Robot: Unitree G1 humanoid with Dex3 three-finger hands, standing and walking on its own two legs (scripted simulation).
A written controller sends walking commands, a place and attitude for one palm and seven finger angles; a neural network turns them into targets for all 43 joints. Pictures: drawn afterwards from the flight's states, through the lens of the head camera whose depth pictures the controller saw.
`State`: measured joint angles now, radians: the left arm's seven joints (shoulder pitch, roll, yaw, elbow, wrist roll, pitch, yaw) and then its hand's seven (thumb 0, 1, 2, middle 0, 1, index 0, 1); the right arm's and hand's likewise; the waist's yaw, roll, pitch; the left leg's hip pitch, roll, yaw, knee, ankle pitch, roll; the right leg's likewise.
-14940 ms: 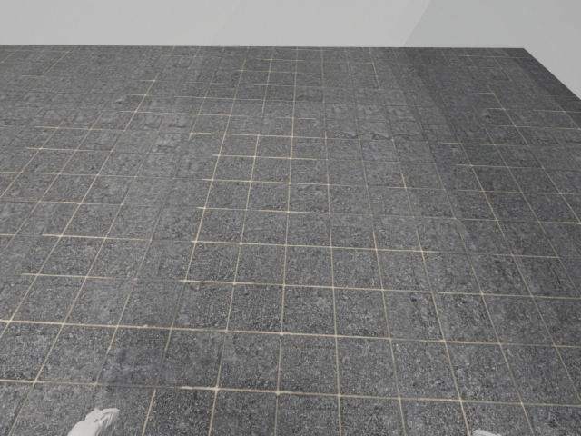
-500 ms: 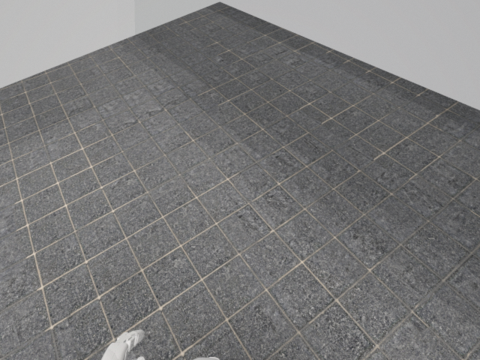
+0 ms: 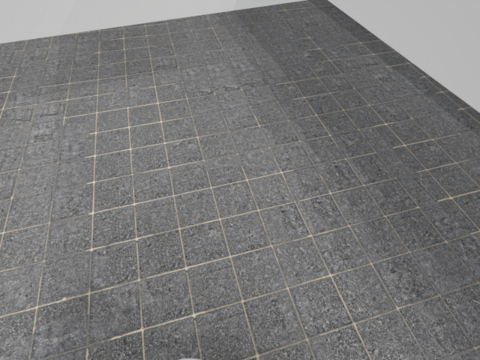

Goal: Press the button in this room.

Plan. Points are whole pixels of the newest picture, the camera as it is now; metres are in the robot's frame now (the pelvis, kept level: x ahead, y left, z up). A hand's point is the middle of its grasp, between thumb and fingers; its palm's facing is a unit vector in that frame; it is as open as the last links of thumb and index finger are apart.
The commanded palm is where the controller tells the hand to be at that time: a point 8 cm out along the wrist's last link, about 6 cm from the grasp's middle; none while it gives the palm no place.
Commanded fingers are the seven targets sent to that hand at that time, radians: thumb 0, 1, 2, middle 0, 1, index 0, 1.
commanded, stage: turn or walk to find it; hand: left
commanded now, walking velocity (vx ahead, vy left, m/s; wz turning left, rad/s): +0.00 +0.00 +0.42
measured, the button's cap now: out of the picture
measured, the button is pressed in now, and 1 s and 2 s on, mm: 0 0 0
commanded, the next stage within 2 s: stand and wait in 1.24 s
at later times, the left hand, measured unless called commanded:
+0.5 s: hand out of the picture +0.06 +0.24 -0.15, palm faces +0.18 -0.95 -0.25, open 7.4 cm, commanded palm none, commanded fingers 0.00 0.90 0.90 -0.20 -0.30 -0.20 -0.30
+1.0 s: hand out of the picture -0.09 +0.19 -0.16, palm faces +0.44 -0.86 -0.26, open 7.4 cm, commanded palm none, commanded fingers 0.00 0.90 0.90 -0.20 -0.30 -0.20 -0.30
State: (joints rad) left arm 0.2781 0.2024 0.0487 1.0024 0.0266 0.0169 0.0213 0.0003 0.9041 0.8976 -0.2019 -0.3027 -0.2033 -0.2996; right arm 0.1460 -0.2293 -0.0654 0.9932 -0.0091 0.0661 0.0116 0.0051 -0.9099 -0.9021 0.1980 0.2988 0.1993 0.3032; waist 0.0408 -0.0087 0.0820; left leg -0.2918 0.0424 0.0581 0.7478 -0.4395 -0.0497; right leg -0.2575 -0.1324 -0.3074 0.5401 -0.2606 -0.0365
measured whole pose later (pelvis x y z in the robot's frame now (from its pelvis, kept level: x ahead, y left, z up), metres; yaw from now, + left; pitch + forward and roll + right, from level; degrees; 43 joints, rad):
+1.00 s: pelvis -0.05 -0.01 +0.00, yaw +25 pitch -1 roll +2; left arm 0.23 0.19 0.05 0.96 0.03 0.01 0.02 0.00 0.90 0.90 -0.20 -0.30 -0.20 -0.30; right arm 0.19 -0.24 -0.08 1.00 -0.01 0.07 0.01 0.01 -0.91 -0.90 0.20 0.30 0.20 0.30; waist 0.01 0.00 0.09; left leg -0.33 0.05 0.03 0.81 -0.45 -0.06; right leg -0.24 -0.14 -0.23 0.55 -0.28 -0.01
